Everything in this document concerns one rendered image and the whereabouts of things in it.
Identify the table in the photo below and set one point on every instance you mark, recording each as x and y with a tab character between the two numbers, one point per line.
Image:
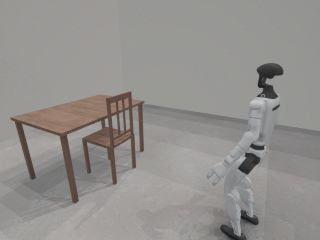
67	118

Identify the chair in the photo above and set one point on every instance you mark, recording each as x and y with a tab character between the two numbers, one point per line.
109	137

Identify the humanoid robot torso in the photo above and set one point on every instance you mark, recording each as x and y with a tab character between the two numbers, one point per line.
258	149

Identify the robot left hand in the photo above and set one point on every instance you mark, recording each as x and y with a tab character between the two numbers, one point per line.
220	170

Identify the robot left upper arm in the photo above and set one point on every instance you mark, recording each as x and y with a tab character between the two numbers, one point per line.
256	109

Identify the robot right upper arm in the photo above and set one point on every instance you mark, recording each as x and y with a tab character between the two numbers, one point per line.
277	117

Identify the left robot thigh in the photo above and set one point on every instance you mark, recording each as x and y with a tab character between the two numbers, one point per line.
235	173

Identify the robot left forearm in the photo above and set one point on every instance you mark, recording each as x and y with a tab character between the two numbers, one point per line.
240	149

